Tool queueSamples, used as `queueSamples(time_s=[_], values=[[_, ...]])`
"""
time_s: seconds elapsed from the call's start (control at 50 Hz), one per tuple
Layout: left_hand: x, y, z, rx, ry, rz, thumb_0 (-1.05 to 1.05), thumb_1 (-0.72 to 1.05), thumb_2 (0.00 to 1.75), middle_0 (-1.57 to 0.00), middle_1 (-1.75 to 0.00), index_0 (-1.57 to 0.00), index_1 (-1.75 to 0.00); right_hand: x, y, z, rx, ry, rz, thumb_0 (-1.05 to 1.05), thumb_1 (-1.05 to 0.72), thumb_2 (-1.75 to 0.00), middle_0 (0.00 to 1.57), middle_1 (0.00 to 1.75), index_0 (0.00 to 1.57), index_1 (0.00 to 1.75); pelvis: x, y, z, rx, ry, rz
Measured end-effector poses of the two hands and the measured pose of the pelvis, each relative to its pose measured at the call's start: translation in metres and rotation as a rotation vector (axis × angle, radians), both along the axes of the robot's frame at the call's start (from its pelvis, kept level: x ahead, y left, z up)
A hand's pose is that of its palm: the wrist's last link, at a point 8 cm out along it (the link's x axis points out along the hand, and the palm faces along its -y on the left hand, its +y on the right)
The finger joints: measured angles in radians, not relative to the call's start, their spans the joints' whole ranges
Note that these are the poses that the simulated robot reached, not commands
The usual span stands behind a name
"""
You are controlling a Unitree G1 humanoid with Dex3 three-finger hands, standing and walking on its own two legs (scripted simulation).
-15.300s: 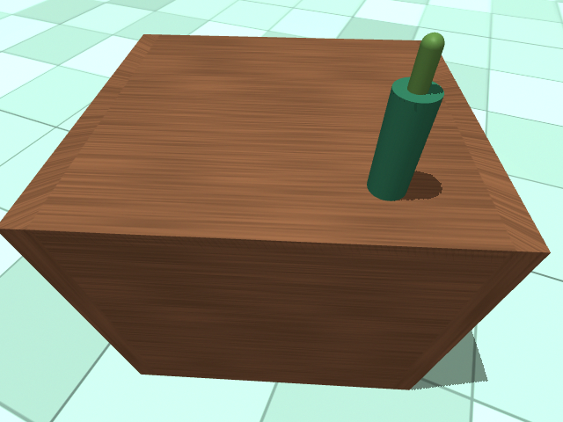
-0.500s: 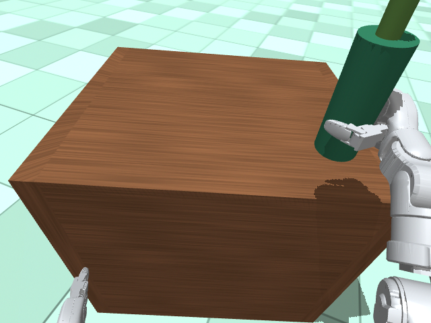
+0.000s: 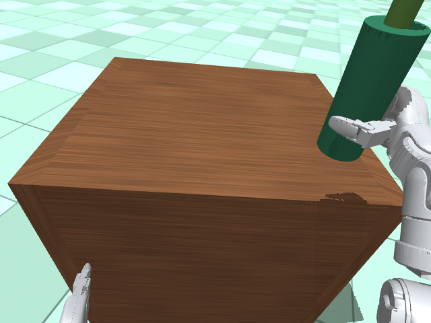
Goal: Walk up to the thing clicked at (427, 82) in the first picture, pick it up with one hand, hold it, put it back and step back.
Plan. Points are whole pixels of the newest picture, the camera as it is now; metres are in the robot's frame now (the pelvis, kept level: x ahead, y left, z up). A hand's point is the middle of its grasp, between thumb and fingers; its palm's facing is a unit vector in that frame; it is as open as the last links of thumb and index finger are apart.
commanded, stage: lift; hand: right
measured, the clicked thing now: (374, 71) +0.35 -0.17 +0.36
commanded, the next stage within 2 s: hold in 0.02 s
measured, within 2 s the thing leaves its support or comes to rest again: neither
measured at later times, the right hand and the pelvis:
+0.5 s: hand (360, 106) +0.34 -0.17 +0.31, palm faces +0.11 +0.99 -0.05, open 10.4 cm; pelvis +0.01 +0.00 +0.00, yaw +0 degrees
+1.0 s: hand (363, 102) +0.34 -0.17 +0.32, palm faces +0.11 +0.99 -0.04, open 10.4 cm; pelvis +0.00 +0.00 +0.00, yaw +0 degrees
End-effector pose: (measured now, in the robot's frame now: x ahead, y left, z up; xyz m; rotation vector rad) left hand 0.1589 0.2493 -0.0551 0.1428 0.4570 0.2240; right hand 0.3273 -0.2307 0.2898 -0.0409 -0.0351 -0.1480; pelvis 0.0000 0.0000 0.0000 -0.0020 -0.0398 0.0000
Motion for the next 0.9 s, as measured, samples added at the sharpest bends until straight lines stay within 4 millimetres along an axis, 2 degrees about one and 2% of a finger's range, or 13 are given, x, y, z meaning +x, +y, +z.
queueSamples(time_s=[0.22,0.54,0.74,0.9], values=[[0.005,-0.003,0.001,-0.008,-0.026,0.001,-0.01,-0.54,0.05,-0.04,-0.05,-0.05,-0.04,-0.009,0.004,0.0,-0.013,0.001,0.022,-0.01,0.51,-1.15,0.69,1.08,0.73,1.1,0.002,-0.003,0.0,0.001,0.001,0.001],[0.014,-0.004,-0.002,-0.013,-0.032,-0.003,-0.01,-0.54,0.05,-0.05,-0.05,-0.05,-0.05,-0.013,0.009,0.022,-0.016,-0.018,0.041,-0.01,0.51,-1.15,0.69,1.09,0.72,1.11,0.005,-0.004,-0.001,0.003,0.0,-0.007],[0.01,0.0,-0.001,-0.008,-0.035,0.001,-0.01,-0.54,0.05,-0.05,-0.05,-0.05,-0.05,-0.008,0.01,0.028,0.002,-0.001,0.036,-0.01,0.51,-1.15,0.69,1.09,0.72,1.11,0.004,-0.002,-0.001,0.002,-0.001,-0.008],[0.008,-0.005,-0.002,-0.02,-0.029,-0.011,-0.01,-0.53,0.05,-0.05,-0.05,-0.05,-0.05,-0.014,0.01,0.028,-0.013,-0.01,0.029,-0.01,0.51,-1.15,0.69,1.09,0.72,1.11,0.003,-0.003,-0.001,0.001,0.0,-0.005]])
